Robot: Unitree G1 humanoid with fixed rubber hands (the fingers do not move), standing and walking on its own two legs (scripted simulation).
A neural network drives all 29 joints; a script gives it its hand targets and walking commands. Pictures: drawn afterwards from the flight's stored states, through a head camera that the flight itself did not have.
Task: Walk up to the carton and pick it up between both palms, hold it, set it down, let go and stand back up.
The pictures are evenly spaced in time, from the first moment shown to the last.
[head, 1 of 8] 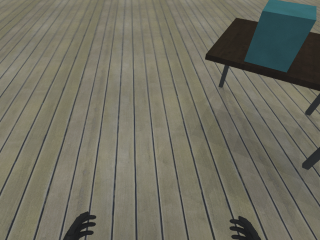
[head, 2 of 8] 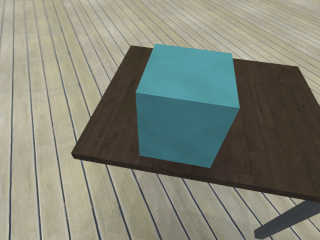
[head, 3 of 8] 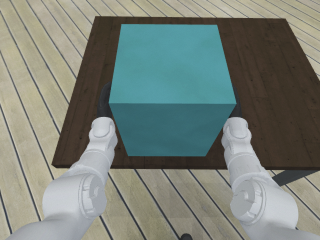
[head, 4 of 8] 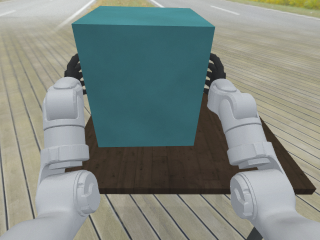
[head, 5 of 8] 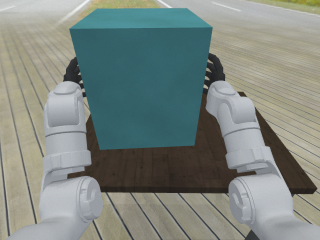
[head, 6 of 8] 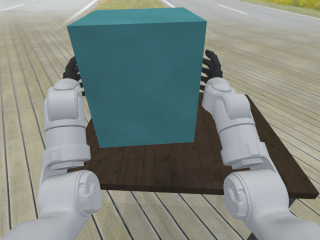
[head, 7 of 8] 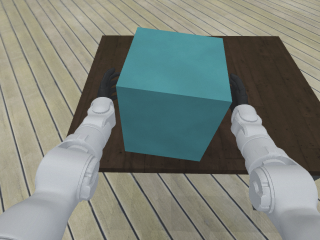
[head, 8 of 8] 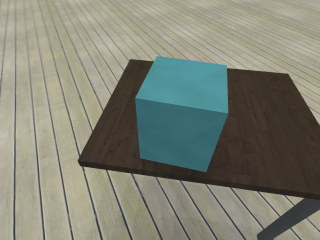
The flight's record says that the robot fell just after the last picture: no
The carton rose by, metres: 0.28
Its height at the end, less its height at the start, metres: +0.00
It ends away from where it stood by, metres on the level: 0.00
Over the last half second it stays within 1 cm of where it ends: yes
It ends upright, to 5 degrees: yes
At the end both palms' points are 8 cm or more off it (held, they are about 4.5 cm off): yes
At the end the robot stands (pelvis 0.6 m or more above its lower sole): yes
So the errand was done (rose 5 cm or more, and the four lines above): yes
